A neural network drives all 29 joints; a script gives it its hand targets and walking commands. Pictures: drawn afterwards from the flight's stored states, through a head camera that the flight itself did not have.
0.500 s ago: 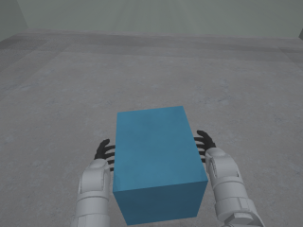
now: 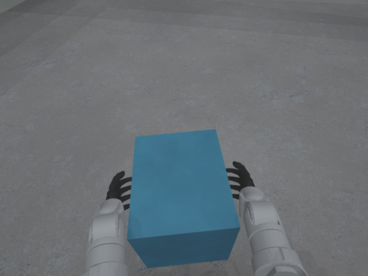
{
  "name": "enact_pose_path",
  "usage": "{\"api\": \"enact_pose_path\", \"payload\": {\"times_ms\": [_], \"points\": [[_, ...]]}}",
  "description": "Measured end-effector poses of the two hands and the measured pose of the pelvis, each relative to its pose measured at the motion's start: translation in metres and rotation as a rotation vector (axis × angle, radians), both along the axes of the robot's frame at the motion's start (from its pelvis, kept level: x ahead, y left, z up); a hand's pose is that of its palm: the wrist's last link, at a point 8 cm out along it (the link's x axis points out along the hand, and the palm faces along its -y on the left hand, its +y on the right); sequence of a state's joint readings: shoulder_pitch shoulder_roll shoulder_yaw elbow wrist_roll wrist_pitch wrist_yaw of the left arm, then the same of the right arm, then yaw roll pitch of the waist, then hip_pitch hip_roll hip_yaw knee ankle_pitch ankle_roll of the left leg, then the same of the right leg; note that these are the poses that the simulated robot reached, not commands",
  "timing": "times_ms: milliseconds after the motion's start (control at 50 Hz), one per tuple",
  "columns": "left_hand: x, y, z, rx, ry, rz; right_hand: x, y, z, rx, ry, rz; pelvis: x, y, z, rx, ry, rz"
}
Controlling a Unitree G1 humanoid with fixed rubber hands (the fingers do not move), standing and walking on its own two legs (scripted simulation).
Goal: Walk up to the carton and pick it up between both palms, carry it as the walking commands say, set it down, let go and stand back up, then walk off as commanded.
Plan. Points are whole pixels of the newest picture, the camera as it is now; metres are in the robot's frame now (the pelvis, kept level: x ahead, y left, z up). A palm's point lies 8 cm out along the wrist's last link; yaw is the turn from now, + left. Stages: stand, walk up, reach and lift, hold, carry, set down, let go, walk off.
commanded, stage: set down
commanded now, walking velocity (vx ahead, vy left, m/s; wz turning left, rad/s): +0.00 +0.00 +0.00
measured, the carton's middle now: (181, 198) +0.32 +0.08 -0.09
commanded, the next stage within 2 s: none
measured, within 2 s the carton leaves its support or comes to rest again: neither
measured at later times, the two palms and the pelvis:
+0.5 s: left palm (110, 205) +0.28 +0.28 -0.11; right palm (221, 200) +0.34 -0.02 -0.12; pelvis -0.03 +0.04 -0.04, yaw -5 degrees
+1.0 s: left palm (120, 208) +0.30 +0.28 -0.20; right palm (217, 197) +0.38 -0.01 -0.19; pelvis -0.06 +0.08 -0.13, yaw -4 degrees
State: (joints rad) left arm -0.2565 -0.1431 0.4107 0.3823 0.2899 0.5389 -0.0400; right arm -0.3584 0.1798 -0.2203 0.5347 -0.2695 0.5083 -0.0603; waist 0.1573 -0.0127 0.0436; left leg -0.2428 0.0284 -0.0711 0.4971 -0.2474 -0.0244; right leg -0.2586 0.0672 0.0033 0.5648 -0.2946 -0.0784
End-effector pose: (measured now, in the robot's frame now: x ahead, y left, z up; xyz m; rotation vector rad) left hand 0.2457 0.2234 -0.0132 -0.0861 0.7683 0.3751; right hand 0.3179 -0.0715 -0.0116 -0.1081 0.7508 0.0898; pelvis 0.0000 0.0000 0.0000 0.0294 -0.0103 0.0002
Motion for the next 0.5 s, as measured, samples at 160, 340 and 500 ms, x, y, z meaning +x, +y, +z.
{"api": "enact_pose_path", "payload": {"times_ms": [160,340,500], "points": [[0.009,0.008,-0.038,-0.010,0.000,-0.010,0.010,0.008,-0.030,-0.020,-0.010,0.003,-0.003,-0.008,-0.006,0.001,0.133,-0.033],[0.023,0.031,-0.068,0.037,-0.004,-0.046,0.016,0.029,-0.070,0.020,-0.021,-0.029,-0.012,0.010,-0.019,-0.008,0.272,-0.061],[0.031,0.052,-0.097,0.050,-0.007,-0.051,0.021,0.049,-0.105,0.033,-0.032,-0.035,-0.027,0.041,-0.040,-0.011,0.409,-0.073]]}}
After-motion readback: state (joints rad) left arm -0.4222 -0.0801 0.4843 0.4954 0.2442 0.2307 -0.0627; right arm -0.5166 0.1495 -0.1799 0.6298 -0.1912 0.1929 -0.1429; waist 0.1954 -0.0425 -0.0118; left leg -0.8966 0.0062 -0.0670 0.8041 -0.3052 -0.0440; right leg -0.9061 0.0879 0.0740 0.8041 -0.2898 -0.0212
